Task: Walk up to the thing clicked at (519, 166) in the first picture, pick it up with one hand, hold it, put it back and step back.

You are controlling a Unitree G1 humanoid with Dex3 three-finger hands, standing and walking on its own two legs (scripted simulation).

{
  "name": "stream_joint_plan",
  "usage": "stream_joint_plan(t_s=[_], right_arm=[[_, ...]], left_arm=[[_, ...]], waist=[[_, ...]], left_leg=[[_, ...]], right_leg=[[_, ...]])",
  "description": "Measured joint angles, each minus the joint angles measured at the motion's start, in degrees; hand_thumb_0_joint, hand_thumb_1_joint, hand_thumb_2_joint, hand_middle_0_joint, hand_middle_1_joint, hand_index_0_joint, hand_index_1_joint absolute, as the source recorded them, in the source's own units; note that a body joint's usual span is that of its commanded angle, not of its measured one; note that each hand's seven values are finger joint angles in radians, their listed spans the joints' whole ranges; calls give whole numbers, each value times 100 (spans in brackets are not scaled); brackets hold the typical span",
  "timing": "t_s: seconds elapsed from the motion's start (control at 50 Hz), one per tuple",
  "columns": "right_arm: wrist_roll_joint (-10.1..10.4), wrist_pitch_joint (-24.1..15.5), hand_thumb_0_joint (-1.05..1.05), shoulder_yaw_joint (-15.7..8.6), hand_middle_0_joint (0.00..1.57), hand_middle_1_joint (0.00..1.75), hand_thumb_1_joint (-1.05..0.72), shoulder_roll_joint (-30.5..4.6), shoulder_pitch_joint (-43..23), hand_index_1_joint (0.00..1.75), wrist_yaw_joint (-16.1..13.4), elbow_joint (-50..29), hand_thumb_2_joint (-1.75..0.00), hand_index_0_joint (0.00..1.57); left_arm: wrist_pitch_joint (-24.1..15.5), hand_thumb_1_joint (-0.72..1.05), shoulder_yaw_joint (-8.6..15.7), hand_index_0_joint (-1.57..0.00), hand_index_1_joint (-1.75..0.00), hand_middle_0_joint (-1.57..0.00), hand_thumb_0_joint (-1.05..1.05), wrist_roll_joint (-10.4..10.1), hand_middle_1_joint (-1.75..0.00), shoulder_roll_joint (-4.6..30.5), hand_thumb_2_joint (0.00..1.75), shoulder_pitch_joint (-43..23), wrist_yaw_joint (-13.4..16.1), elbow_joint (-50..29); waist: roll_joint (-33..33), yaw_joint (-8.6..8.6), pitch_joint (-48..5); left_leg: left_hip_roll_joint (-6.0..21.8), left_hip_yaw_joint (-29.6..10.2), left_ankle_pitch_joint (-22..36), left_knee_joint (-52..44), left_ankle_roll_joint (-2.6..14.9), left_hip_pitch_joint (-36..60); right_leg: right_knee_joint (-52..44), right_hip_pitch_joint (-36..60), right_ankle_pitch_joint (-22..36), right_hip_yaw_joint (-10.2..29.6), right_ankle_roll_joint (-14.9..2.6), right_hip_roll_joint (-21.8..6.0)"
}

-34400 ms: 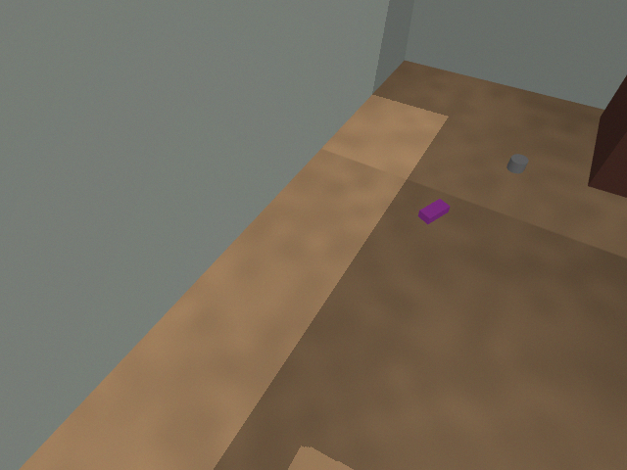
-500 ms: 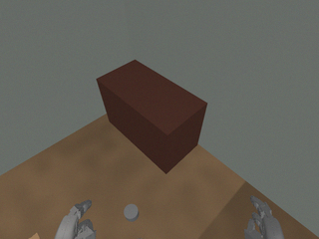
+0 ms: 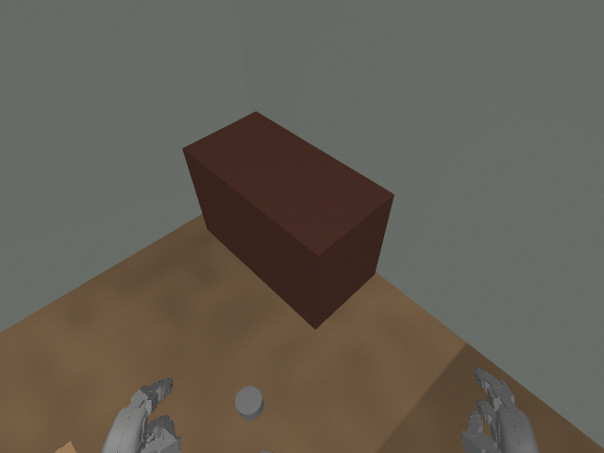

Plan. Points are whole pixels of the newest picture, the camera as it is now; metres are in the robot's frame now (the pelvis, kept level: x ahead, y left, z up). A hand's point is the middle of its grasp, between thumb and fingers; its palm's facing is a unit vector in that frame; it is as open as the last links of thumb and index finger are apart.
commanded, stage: home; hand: left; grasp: from above
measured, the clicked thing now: (249, 403) +0.39 +0.18 -0.69
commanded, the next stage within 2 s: stand in 0.76 s
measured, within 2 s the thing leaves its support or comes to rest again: neither
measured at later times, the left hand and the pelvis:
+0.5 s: hand (177, 442) +0.16 +0.18 -0.05, palm faces +0.04 -0.98 -0.20, open 7.4 cm; pelvis +0.00 +0.00 +0.00, yaw +0 degrees
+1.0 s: hand out of the picture +0.16 +0.21 -0.08, palm faces +0.00 -0.95 -0.31, open 7.4 cm; pelvis -0.01 +0.00 +0.02, yaw +0 degrees
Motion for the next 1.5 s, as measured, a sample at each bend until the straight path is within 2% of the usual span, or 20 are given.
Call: stream_joint_plan(t_s=[0.86,0.9,0.94,0.98,1.02,1.12,1.24,1.36,1.5], right_arm=[[19,96,1,-18,20,30,-90,-3,26,30,25,-74,-90,20],[-299,244,1,-131,20,30,-90,1,-209,30,194,305,-90,20],[-513,607,1,-148,20,30,-90,-83,-478,30,457,815,-90,20],[-529,829,1,-190,20,30,-90,-152,-633,30,674,1190,-90,20],[-477,936,1,-268,20,30,-90,-200,-674,30,813,1431,-90,21],[-425,1068,1,-423,20,30,-90,-283,-655,30,922,1901,-90,20],[-376,1169,0,-471,20,30,-90,-284,-669,30,894,2387,-90,20],[-309,1244,0,-475,20,30,-90,-268,-719,30,862,2806,-90,20],[-265,1289,0,-469,20,30,-90,-282,-798,30,862,3149,-90,20]], left_arm=[[5,91,-5,-20,-30,-20,2,-4,-30,27,90,33,24,-81],[-676,91,-103,-20,-30,-20,2,291,-30,90,90,-426,42,722],[-1280,91,-109,-20,-30,-20,1,497,-30,128,90,-978,40,1848],[-1622,91,-73,-20,-30,-21,1,610,-30,170,90,-1347,20,2734],[-1818,91,-3,-20,-30,-20,1,625,-30,194,90,-1543,8,3391],[-2101,91,134,-20,-30,-20,1,613,-30,212,90,-1695,34,4643],[-2278,91,178,-20,-30,-20,1,572,-30,197,90,-1686,47,5718],[-2348,91,156,-20,-30,-20,1,538,-30,151,90,-1724,64,6435],[-2374,91,146,-20,-30,-20,1,530,-30,169,90,-1822,61,6913]], waist=[[5,-13,-22],[-99,118,359],[-214,250,604],[-293,315,771],[-333,345,867],[-311,352,987],[-277,332,1139],[-226,334,1253],[-195,338,1294]], left_leg=[[-3,-25,-16,47,-4,-57],[-37,52,55,-122,17,312],[-86,133,206,-440,29,676],[-136,185,358,-772,44,1006],[-166,215,491,-1079,56,1291],[-173,227,768,-1766,74,1910],[-184,225,1134,-2576,82,2572],[-190,207,1424,-3150,94,3022],[-195,195,1653,-3532,103,3273]], right_leg=[[34,-43,-19,-28,-4,-1],[-36,268,13,49,-8,-43],[-229,565,110,135,-12,-103],[-455,840,217,196,5,-161],[-701,1092,325,238,29,-196],[-1388,1699,619,282,75,-215],[-2199,2353,992,314,103,-240],[-2797,2814,1295,319,127,-256],[-3182,3067,1526,319,144,-268]])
